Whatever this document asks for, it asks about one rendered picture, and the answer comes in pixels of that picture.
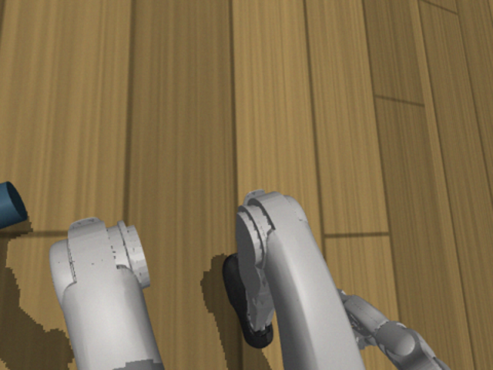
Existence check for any right robot foot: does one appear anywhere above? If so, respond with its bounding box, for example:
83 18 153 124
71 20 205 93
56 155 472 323
223 253 273 348

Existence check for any right robot hand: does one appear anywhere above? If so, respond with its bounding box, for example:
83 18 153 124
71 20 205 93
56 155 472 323
337 288 390 350

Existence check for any can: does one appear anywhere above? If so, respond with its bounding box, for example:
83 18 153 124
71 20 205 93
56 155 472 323
0 181 27 229

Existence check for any right robot arm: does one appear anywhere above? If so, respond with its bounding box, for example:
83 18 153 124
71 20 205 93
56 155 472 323
375 321 451 370

